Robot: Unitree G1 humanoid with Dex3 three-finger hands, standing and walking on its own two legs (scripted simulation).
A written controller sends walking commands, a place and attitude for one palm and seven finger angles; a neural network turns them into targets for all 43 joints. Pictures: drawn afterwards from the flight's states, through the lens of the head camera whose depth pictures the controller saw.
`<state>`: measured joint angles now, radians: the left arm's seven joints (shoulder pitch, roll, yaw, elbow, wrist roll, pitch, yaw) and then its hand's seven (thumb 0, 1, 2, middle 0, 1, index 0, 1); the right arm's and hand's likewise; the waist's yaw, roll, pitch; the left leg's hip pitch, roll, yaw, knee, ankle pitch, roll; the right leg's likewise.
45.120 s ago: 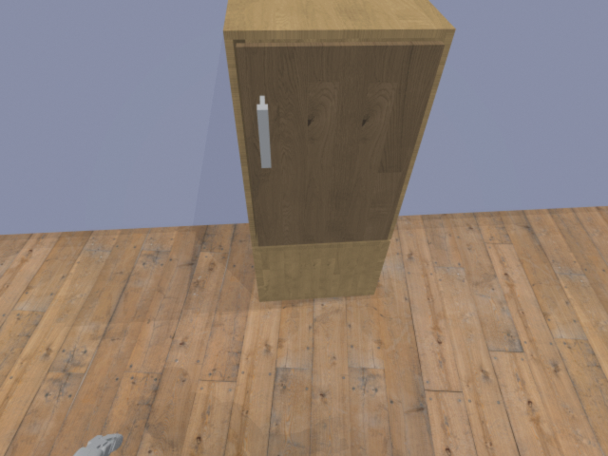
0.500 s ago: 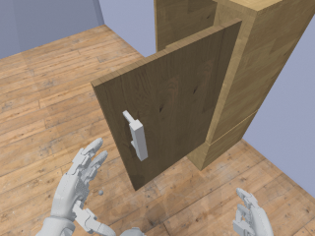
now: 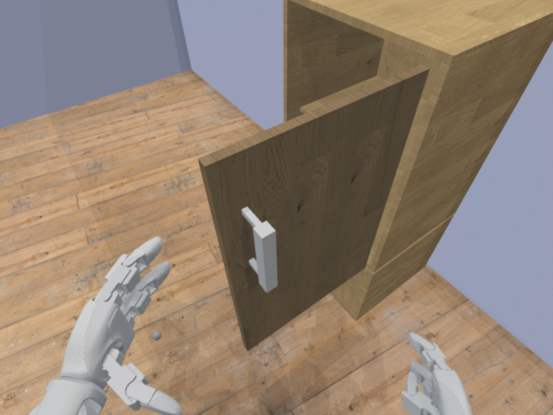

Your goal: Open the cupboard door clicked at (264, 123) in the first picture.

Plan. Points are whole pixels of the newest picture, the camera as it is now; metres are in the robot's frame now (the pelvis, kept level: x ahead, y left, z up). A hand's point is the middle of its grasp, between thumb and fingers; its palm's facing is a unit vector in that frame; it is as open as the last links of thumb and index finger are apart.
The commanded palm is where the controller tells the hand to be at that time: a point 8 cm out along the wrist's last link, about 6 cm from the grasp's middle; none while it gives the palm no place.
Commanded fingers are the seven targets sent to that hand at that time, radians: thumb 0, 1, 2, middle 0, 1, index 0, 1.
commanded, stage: draw the hand back to the body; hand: left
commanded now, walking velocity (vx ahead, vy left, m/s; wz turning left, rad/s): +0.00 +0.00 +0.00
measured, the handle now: (258, 250) +0.34 +0.06 +0.06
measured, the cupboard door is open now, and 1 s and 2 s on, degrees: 90 90 90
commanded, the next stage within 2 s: step back with the hand held close in 1.14 s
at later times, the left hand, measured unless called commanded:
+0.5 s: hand (69, 292) +0.21 +0.24 +0.16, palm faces +0.34 -0.86 -0.38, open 12.3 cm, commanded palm +0.16 +0.28 +0.18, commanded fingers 0.00 0.48 0.72 -0.19 -0.30 -0.19 -0.30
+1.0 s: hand (53, 269) +0.22 +0.25 +0.19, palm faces +0.41 -0.82 -0.40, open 7.6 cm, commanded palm +0.17 +0.29 +0.21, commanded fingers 0.00 0.90 0.90 -0.20 -0.30 -0.20 -0.30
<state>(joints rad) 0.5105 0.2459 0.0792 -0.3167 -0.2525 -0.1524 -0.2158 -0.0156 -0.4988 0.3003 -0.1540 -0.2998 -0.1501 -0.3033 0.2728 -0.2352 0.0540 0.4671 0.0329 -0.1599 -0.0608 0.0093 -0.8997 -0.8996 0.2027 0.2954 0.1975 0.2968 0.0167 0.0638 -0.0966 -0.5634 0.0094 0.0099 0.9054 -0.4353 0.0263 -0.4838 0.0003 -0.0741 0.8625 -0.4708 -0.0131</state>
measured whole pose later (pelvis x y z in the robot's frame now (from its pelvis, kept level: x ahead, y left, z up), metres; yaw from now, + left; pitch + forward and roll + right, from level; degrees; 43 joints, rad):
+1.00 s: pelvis +0.03 -0.01 +0.05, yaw -2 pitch -4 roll +0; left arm 0.47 0.32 0.31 -0.37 -0.06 -0.05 0.11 0.01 0.85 0.88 -0.21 -0.30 -0.20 -0.30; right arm 0.18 -0.24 0.02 0.64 -0.01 -0.08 -0.07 0.01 -0.90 -0.90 0.20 0.30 0.20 0.30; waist 0.07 0.07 0.03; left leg -0.09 0.01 0.05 0.40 -0.25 0.02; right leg -0.02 0.01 -0.03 0.36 -0.27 -0.02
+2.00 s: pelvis -0.08 +0.03 +0.03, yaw +1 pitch -1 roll -2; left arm 0.54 0.42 0.42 -0.52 0.00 -0.18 0.15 0.01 0.89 0.90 -0.22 -0.30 -0.21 -0.31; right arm 0.21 -0.22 0.00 0.55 0.00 -0.06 -0.09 0.01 -0.90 -0.90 0.20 0.30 0.20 0.30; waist 0.00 0.01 0.08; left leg -0.40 -0.02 0.03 0.54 -0.13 0.08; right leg -0.33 0.03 0.02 0.54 -0.23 0.01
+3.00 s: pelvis -0.32 +0.05 +0.03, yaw -8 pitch -2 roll +2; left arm 0.71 0.52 0.47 -0.65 -0.04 -0.14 0.13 0.01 0.89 0.90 -0.21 -0.30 -0.21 -0.30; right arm 0.30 -0.21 -0.01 0.62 -0.02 -0.11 -0.05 0.01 -0.90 -0.90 0.20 0.30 0.20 0.30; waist -0.03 -0.08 0.01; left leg -0.55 -0.02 0.06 0.72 -0.36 -0.02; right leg -0.26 0.05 -0.06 0.56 -0.46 -0.10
